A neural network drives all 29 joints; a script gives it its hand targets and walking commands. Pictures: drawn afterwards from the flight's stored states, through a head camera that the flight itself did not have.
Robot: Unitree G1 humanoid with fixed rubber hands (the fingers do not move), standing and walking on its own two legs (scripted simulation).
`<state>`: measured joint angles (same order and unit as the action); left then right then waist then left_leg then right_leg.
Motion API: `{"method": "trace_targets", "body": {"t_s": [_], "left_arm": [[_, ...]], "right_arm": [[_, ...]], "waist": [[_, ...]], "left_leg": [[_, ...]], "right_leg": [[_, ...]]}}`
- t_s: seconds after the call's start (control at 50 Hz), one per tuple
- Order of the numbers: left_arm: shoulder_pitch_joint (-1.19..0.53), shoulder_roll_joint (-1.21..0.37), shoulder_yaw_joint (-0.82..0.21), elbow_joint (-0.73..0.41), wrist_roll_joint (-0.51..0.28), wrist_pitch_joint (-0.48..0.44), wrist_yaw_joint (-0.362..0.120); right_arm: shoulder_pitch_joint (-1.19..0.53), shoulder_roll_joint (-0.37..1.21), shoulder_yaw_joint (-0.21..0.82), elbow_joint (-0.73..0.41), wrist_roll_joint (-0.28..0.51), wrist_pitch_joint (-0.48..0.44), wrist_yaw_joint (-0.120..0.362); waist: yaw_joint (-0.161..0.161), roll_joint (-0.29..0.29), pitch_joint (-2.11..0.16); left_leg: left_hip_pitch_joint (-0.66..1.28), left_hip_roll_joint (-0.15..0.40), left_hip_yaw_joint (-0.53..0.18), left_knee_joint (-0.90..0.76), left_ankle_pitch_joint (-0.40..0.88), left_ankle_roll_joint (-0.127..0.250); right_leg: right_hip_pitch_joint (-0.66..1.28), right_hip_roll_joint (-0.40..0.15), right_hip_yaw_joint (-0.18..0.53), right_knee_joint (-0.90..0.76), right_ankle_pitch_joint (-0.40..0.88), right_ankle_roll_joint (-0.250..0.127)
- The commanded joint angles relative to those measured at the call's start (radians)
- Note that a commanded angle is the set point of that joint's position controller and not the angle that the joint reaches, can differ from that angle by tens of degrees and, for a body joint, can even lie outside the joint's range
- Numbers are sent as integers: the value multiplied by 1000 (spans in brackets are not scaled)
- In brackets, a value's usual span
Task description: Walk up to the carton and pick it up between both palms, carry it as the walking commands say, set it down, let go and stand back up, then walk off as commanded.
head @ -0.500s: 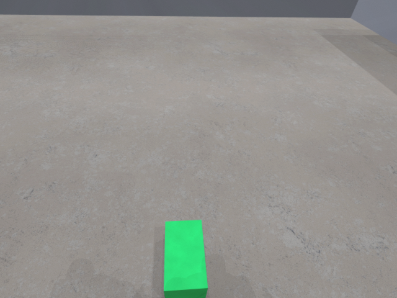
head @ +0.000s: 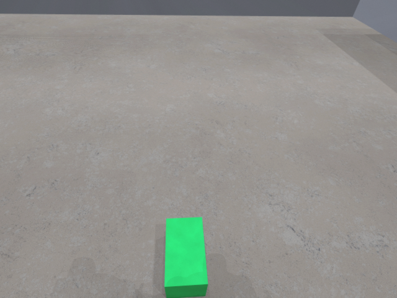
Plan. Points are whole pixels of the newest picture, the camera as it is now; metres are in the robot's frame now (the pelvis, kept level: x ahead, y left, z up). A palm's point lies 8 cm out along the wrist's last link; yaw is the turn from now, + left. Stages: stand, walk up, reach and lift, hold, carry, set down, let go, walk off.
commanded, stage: stand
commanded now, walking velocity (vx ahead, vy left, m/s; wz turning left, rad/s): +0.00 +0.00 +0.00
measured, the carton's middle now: (185, 256) +0.49 +0.03 -0.69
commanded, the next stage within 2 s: walk off in 0.38 s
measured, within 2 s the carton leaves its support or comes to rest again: neither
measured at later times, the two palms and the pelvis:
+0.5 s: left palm out of the picture +0.08 +0.30 -0.11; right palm out of the picture +0.07 -0.29 -0.11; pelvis +0.00 +0.00 +0.00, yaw +0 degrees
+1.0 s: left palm out of the picture +0.01 +0.33 -0.15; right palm out of the picture +0.06 -0.24 -0.13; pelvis -0.01 +0.03 -0.02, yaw +11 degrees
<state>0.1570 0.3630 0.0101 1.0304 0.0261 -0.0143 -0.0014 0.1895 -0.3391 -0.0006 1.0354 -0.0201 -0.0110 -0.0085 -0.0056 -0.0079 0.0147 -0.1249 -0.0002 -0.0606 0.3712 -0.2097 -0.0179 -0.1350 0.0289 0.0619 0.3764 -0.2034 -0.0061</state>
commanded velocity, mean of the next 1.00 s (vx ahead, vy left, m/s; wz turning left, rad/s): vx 0.00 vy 0.00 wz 0.28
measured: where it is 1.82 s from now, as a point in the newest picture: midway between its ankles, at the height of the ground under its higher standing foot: outside the picture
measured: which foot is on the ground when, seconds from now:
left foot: down 0.00-1.00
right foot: down 0.00-0.94, up 0.96-1.00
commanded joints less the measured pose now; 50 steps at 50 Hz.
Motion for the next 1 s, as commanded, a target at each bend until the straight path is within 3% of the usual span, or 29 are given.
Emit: {"method": "trace_targets", "body": {"t_s": [0.0, 0.08, 0.14, 0.16, 0.18, 0.22, 0.24, 0.28, 0.3, 0.32, 0.36, 0.4, 0.44, 0.48, 0.62, 0.66, 0.68, 0.7, 0.72, 0.78, 0.8, 0.84, 0.86, 0.88, 0.9, 0.92, 0.94, 0.96, 0.98], "left_arm": [[-31, 186, 33, -51, -2, -20, 14], [-46, 184, 33, -40, -11, -18, 18], [-36, 175, 23, -43, -12, -11, 9], [-41, 170, 31, -26, -4, -10, 12], [-47, 176, 22, -25, -4, -13, 16], [-47, 196, 29, -28, -14, -22, 19], [-35, 194, 29, -23, -8, -18, 20], [-41, 185, 18, -29, -13, -22, 16], [-70, 194, 25, -33, -13, -17, 22], [-49, 191, 28, -24, -11, -18, 21], [-65, 196, 24, -17, -8, -19, 20], [-61, 198, 22, -26, -12, -6, 18], [-53, 193, 24, -30, -15, -16, 18], [-52, 202, 21, -7, -11, -13, 23], [-8, 94, -7, 1, -13, 11, 27], [-3, 177, 24, 11, -22, 34, 39], [-10, 162, 16, 3, -4, 40, 35], [10, 170, 21, 5, -14, 48, 41], [15, 169, 30, 0, -8, 47, 39], [-12, 223, 51, -21, -16, 53, 43], [-13, 203, 51, -25, -17, 51, 46], [-41, 171, 37, -33, -3, 50, 50], [-80, 171, 41, -53, -2, 55, 48], [-70, 125, 34, -64, 1, 61, 51], [-47, 105, 28, -53, -7, 69, 56], [-18, 96, 40, -74, -15, 67, 47], [-72, 75, 41, -102, -15, 66, 48], [-48, 82, 41, -104, -6, 72, 51], [15, 59, 39, -92, -22, 66, 48]], "right_arm": [[-41, -206, -32, -44, -8, -17, -10], [-36, -197, -33, -48, 3, -19, -7], [-80, -217, -38, -42, 4, -14, -6], [-53, -209, -37, -32, 4, -14, -9], [-58, -222, -36, -44, 8, -7, -9], [-38, -192, -23, -19, 8, -13, -5], [-28, -216, -34, -14, 5, -8, -6], [-51, -214, -33, -32, 13, -12, -7], [-73, -210, -27, -33, 11, -10, -5], [-73, -202, -29, -37, 5, -12, -7], [-89, -184, -24, -30, 11, -14, -5], [-96, -204, -23, -22, 11, -12, -14], [-83, -208, -23, -18, 9, -10, -18], [-94, -208, -24, -16, 4, -10, -16], [-36, -73, 2, -7, 25, 26, -8], [-47, -169, -16, -28, 11, 31, -11], [-67, -180, -21, -37, 9, 36, -9], [-65, -153, -16, -64, 22, 27, 0], [-75, -184, -28, -52, 16, 35, -2], [6, -118, -16, -52, 12, 31, 1], [3, -150, -28, -61, 6, 40, -10], [33, -87, -25, -68, -2, 39, -1], [91, -80, -21, -47, 0, 45, 3], [95, -86, -23, -47, 7, 42, 3], [129, -69, -30, -54, 6, 34, 5], [142, -166, -45, -48, -3, 31, 7], [136, -206, -55, -45, -9, 31, 16], [123, -216, -59, -74, -9, 29, 5], [117, -235, -73, -87, -7, 28, -1]], "waist": [[7, 31, -10], [-6, -40, -26], [20, 29, -47], [-6, 35, -47], [-10, -28, -14], [1, -28, -22], [-6, 32, -11], [-11, -4, 10], [-6, 58, -24], [3, 0, -34], [3, 58, -60], [12, -23, -56], [11, 52, -17], [0, -47, -14], [4, 69, 12], [15, -49, 33], [21, 4, 37], [23, -39, -22], [23, 19, -27], [4, -94, -56], [11, -153, -37], [-4, -154, -31], [-41, -122, -34], [-37, -38, -14], [-52, 75, -1], [-15, 269, 3], [-40, 350, 13], [-14, 222, 15], [0, 205, -23]], "left_leg": [[-20, 99, -94, -67, 117, 38], [-18, 91, -93, -68, 107, 35], [11, 100, -85, -57, 101, 39], [30, 96, -74, -55, 112, 39], [15, 94, -80, -69, 124, 36], [-2, 104, -93, -44, 167, 37], [14, 90, -60, -60, 137, 36], [18, 107, -90, -66, 140, 48], [13, 109, -76, -61, 151, 46], [6, 103, -80, -73, 133, 42], [17, 108, -75, -64, 142, 51], [35, 109, -84, -62, 179, 47], [33, 101, -69, -72, 162, 47], [28, 115, -85, -73, 185, 49], [-75, 69, -79, -62, 126, 30], [-155, 71, -91, -34, 105, 14], [-160, 68, -91, -8, 73, 8], [-170, 60, -84, 15, 81, 8], [-187, 47, -66, 63, 70, 1], [-192, 28, -29, 219, 29, 7], [-205, 5, -15, 308, -93, 3], [-217, 29, -2, 356, -229, 20], [-126, 49, -40, 338, -227, 31], [-135, 38, -19, 254, -120, 36], [-138, 135, -146, 131, 69, 71], [-135, 272, -417, -43, 321, 133], [-21, 325, -603, -113, 422, 191], [-35, 316, -588, -97, 350, 192], [1, 298, -570, -91, 249, 212]], "right_leg": [[12, -111, 95, -63, 110, -16], [22, -109, 94, -64, 109, -19], [-13, -109, 86, -70, 55, -13], [0, -122, 96, -65, 100, -22], [-23, -118, 96, -69, 119, -14], [10, -110, 91, -72, 154, -12], [5, -121, 99, -60, 148, -16], [-28, -130, 108, -65, 162, -24], [-10, -128, 102, -64, 166, -29], [17, -118, 96, -50, 139, -24], [18, -129, 112, -57, 126, -28], [21, -123, 87, -63, 151, -23], [9, -127, 108, -71, 161, -27], [12, -122, 94, -74, 174, -15], [25, -105, 56, -52, 92, 0], [37, -122, 43, -35, 28, -4], [6, -141, 61, -56, -14, -11], [63, -161, 69, -43, 15, -19], [46, -178, 79, -45, 1, -23], [36, -262, 113, -71, -12, -75], [-30, -307, 128, -91, -9, -104], [-33, -322, 108, -53, 79, -137], [-135, -336, 72, 13, 113, -108], [-168, -295, 35, 38, 54, -94], [-184, -232, -45, 169, -49, -41], [-219, -75, -153, 373, -216, 45], [-396, 36, -88, 533, -417, 58], [-424, 5, -9, 601, -392, 55], [-420, -9, -19, 629, -378, 50]]}}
